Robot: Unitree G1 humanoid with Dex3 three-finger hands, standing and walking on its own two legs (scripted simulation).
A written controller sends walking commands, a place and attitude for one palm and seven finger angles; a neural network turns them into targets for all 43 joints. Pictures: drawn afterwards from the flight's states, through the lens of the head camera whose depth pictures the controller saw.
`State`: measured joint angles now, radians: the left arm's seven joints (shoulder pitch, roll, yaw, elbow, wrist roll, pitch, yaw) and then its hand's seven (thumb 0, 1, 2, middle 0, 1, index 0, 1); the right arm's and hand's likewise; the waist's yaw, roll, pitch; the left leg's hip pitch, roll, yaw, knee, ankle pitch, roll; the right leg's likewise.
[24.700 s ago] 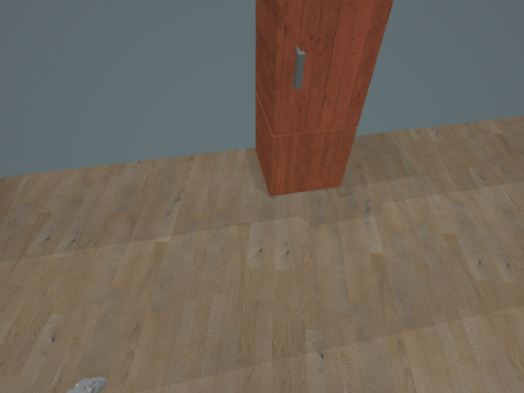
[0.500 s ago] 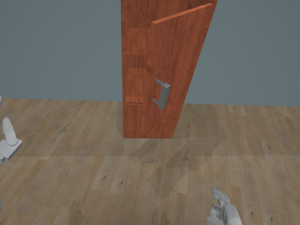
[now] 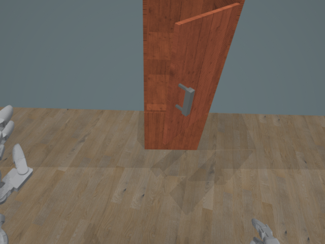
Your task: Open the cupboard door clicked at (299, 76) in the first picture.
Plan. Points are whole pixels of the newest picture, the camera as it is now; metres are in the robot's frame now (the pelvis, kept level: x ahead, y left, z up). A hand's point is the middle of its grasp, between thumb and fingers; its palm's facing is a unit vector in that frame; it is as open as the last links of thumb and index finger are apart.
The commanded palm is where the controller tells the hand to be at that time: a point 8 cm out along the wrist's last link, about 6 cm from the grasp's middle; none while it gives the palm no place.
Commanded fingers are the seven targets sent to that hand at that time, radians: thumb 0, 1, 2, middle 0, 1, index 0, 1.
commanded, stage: stop stepping back and stand still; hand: left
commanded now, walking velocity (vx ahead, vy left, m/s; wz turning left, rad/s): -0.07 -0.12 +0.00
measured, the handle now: (183, 99) +0.66 -0.06 -0.04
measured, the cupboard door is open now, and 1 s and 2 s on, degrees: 43 43 43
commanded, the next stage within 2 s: let the arm hang, fingers relaxed in 0.32 s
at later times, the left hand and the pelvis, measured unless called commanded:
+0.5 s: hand (36, 190) +0.21 +0.28 +0.07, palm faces +0.26 -0.82 -0.50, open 7.4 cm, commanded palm none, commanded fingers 0.00 0.90 0.90 -0.20 -0.30 -0.20 -0.30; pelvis +0.00 +0.01 +0.00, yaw +2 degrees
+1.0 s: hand out of the picture -0.02 +0.23 -0.15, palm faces +0.04 -0.96 -0.28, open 7.3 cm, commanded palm none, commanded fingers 0.00 0.90 0.90 -0.20 -0.30 -0.20 -0.30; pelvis -0.02 +0.01 +0.01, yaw +2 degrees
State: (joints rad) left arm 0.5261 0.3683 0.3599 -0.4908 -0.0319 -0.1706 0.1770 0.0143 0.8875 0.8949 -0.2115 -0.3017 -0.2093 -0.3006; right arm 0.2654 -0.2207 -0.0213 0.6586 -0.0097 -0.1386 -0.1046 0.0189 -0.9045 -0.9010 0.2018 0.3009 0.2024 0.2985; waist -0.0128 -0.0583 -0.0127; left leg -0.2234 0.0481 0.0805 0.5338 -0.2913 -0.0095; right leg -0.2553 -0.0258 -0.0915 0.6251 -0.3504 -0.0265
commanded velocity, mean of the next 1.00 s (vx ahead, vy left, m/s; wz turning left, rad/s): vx -0.01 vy -0.01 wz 0.00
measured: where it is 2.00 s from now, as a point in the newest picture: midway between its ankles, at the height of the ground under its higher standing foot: outside the picture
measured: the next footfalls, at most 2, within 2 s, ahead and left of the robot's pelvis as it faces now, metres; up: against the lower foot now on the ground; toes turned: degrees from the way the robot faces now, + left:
none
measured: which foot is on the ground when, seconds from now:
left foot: down 0.00-1.00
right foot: down 0.00-1.00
